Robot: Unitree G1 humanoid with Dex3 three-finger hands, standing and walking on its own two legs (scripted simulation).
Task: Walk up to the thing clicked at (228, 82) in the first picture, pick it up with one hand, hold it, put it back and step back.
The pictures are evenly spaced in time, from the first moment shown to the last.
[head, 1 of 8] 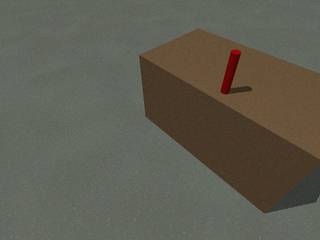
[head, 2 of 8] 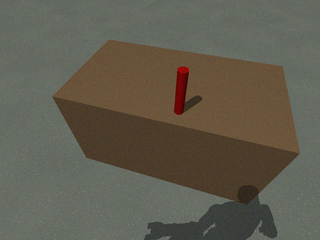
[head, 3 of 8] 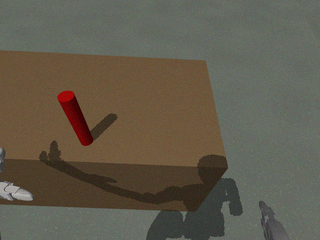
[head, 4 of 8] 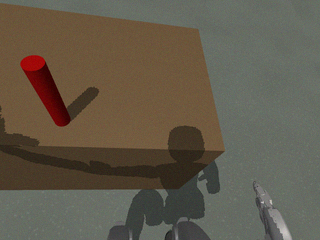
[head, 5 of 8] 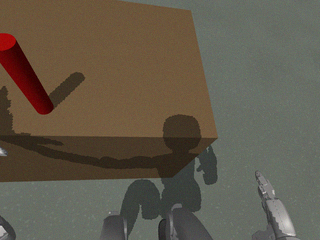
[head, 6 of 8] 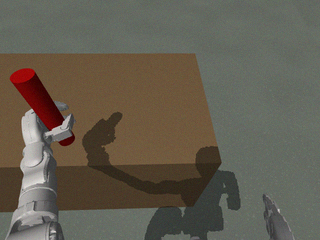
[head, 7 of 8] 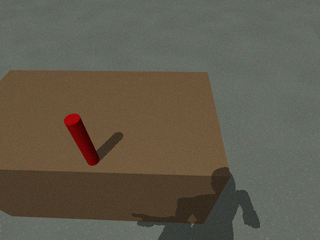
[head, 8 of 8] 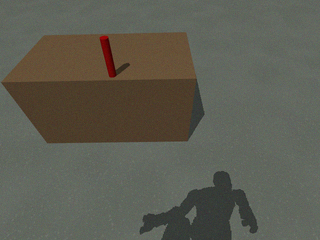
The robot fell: no
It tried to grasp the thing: yes
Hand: left
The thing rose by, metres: 0.24
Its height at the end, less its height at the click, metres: +0.00
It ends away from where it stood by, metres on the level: 0.04
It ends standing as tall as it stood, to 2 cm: yes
